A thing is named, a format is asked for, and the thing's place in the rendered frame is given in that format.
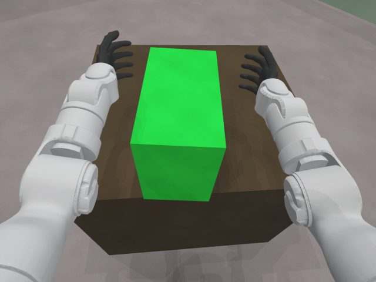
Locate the pedestal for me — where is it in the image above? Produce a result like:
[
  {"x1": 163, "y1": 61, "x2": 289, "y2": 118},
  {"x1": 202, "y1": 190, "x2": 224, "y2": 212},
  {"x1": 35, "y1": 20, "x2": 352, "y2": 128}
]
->
[{"x1": 74, "y1": 45, "x2": 295, "y2": 255}]

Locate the right robot hand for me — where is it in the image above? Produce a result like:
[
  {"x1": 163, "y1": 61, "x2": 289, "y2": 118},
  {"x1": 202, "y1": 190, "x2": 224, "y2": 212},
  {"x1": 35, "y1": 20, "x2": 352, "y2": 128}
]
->
[{"x1": 239, "y1": 46, "x2": 278, "y2": 95}]

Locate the carton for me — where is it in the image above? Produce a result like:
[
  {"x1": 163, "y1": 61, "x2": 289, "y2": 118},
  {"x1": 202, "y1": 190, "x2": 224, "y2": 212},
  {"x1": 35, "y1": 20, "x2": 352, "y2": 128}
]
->
[{"x1": 130, "y1": 47, "x2": 226, "y2": 202}]

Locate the left robot hand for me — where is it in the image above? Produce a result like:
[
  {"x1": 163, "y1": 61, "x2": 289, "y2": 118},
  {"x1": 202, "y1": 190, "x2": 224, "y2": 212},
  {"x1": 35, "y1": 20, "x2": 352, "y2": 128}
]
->
[{"x1": 96, "y1": 31, "x2": 133, "y2": 80}]

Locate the left robot upper arm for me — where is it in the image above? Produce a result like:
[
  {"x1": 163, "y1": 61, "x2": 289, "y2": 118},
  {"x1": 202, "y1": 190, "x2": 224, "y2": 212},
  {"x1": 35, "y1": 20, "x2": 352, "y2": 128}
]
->
[{"x1": 0, "y1": 154, "x2": 99, "y2": 282}]

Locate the left robot forearm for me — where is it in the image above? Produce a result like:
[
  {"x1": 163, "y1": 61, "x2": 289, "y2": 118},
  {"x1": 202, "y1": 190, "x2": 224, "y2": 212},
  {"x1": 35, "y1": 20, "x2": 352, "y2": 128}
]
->
[{"x1": 19, "y1": 63, "x2": 119, "y2": 204}]

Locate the right robot upper arm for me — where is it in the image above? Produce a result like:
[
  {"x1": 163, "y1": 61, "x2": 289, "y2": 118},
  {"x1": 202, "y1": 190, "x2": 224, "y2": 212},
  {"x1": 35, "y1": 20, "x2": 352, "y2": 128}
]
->
[{"x1": 284, "y1": 165, "x2": 376, "y2": 282}]

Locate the right robot forearm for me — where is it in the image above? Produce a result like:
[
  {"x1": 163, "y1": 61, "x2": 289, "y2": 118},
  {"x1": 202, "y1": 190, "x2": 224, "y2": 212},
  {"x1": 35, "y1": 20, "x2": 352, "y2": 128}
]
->
[{"x1": 254, "y1": 78, "x2": 362, "y2": 213}]

